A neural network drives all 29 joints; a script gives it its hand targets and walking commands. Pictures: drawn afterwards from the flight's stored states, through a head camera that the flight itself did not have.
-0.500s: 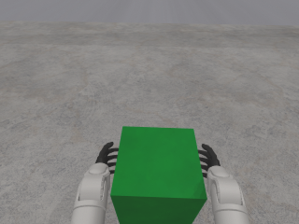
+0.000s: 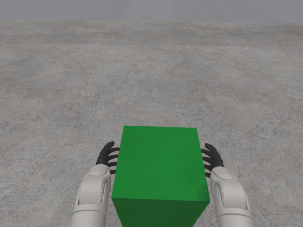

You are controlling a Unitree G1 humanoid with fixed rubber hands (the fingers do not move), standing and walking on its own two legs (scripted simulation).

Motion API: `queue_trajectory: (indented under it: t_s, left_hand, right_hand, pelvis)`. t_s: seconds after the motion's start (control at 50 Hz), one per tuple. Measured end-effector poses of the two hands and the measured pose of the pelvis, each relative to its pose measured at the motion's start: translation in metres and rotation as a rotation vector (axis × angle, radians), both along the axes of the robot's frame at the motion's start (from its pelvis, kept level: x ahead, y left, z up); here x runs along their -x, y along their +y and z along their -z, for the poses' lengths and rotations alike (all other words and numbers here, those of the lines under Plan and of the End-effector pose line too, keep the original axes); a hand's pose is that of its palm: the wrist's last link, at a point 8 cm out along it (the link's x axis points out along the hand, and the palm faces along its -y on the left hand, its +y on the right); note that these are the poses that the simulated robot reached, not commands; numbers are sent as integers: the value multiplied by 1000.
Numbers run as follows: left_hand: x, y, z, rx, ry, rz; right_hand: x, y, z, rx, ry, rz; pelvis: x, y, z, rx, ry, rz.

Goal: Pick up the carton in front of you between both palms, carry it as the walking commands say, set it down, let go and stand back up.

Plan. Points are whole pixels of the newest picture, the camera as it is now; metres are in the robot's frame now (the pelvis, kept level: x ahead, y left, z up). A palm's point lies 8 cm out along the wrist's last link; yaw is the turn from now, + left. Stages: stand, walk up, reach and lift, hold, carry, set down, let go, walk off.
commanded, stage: carry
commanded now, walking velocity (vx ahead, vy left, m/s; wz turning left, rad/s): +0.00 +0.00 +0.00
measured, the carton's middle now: (158, 179) +0.30 +0.00 -0.04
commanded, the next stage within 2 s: hold in 0.04 s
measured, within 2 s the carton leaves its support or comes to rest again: neither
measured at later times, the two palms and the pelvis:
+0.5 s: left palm (109, 166) +0.29 +0.13 +0.05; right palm (227, 186) +0.24 -0.16 +0.05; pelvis -0.01 +0.03 +0.01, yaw -10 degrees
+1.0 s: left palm (103, 160) +0.30 +0.15 +0.05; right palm (218, 181) +0.25 -0.14 +0.06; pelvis -0.01 +0.06 +0.01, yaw -11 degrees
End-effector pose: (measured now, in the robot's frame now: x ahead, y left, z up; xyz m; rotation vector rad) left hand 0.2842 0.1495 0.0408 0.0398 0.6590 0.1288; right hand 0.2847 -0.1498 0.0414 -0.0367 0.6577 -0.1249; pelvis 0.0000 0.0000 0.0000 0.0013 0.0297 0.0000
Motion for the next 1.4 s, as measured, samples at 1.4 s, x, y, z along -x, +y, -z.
queue_trajectory:
  t_s: [1.4]
  left_hand:
    - [-63, -5, 63, 38, 46, 163]
  right_hand:
    - [-14, -1, 55, 9, 43, 180]
  pelvis:
    - [22, 36, 10, 3, 0, 159]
